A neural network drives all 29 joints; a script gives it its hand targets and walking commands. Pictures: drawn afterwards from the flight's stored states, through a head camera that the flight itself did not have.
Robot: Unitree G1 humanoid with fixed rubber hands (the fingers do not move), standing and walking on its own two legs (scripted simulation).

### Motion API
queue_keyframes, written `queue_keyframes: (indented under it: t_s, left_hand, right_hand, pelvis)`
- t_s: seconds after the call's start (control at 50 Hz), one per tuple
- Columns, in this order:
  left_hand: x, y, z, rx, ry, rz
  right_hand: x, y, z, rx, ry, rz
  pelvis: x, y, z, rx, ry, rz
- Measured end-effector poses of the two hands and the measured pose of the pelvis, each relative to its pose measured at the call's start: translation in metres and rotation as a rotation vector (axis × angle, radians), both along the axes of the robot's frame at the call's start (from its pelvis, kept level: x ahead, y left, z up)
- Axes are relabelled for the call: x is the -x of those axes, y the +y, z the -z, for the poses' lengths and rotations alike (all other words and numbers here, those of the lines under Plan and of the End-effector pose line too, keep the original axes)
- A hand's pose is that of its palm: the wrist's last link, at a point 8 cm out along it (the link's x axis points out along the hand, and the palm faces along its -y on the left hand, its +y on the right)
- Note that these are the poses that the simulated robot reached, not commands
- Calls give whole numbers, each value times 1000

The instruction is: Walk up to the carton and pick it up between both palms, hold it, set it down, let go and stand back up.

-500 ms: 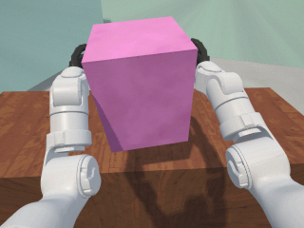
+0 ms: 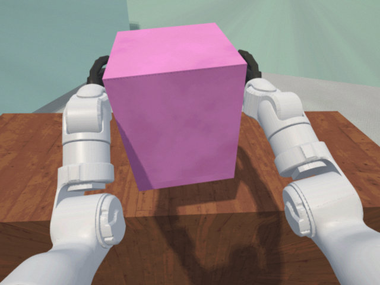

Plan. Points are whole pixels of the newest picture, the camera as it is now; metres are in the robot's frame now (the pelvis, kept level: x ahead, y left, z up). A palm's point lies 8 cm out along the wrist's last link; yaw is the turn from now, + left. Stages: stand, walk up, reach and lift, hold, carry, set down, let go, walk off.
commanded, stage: hold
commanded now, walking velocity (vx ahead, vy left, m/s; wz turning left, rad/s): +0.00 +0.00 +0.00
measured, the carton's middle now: (177, 106) +0.39 +0.02 +0.25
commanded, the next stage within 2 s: none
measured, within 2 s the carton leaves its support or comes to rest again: neither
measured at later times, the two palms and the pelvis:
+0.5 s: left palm (97, 91) +0.37 +0.17 +0.29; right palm (251, 88) +0.37 -0.13 +0.29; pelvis +0.00 +0.00 +0.00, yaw +0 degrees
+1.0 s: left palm (98, 93) +0.38 +0.16 +0.29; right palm (251, 90) +0.37 -0.13 +0.29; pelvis +0.00 +0.00 +0.00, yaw +0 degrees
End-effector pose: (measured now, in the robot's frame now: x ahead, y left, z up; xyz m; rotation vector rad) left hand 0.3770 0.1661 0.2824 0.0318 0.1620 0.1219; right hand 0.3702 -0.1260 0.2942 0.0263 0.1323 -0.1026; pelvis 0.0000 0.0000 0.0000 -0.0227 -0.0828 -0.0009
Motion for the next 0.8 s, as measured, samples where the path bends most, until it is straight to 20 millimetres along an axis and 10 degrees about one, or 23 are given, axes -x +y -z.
queue_keyframes:
  t_s: [0.8]
  left_hand:
    - [-1,-5,-9,-9,-11,-2]
  right_hand:
    - [0,-4,-2,-17,-2,4]
  pelvis:
    - [2,2,0,-2,11,9]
